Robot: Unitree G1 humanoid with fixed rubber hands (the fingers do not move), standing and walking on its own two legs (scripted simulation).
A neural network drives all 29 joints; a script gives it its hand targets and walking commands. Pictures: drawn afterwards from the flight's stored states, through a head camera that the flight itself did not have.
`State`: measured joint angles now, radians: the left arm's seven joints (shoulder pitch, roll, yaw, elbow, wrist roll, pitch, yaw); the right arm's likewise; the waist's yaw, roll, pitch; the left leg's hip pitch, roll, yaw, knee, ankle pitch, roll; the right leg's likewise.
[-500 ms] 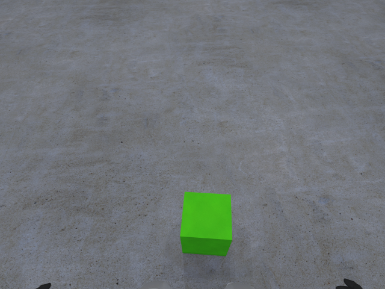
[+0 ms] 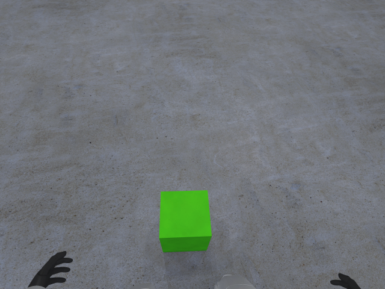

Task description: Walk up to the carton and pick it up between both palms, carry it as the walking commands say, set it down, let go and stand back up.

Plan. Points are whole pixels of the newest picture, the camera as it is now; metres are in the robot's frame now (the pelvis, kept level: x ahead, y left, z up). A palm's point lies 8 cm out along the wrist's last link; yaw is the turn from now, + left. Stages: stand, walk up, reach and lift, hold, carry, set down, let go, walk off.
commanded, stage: walk up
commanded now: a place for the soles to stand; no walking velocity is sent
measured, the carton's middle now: (184, 222) +0.44 +0.02 -0.62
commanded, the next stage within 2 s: reach and lift in 1.22 s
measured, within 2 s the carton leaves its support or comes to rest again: neither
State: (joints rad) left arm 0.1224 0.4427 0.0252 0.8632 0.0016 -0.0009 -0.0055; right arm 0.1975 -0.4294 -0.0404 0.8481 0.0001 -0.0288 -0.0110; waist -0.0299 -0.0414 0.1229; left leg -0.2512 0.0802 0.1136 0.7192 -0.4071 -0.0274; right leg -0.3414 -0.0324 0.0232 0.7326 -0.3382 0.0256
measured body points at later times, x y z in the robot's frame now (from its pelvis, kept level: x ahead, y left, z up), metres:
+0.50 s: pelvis -0.01 -0.01 +0.02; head +0.00 -0.01 +0.47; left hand +0.13 +0.31 -0.08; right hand +0.10 -0.33 -0.09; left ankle -0.01 +0.13 -0.71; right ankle +0.04 -0.14 -0.71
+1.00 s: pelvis -0.01 +0.01 +0.02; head +0.00 +0.00 +0.47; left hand +0.09 +0.33 -0.09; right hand +0.11 -0.31 -0.09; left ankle -0.01 +0.13 -0.71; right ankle +0.04 -0.14 -0.71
